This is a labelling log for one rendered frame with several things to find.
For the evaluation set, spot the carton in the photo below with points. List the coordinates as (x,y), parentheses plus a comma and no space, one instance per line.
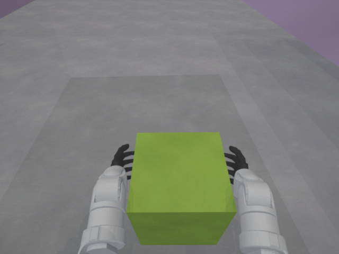
(180,191)

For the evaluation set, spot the robot left forearm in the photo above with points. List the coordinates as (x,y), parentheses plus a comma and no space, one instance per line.
(105,233)

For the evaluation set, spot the right robot hand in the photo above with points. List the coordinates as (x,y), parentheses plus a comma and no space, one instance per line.
(238,158)

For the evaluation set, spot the left robot hand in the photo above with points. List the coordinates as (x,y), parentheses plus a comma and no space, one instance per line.
(120,155)

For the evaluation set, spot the robot right forearm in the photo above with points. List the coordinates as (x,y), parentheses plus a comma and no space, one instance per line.
(258,219)

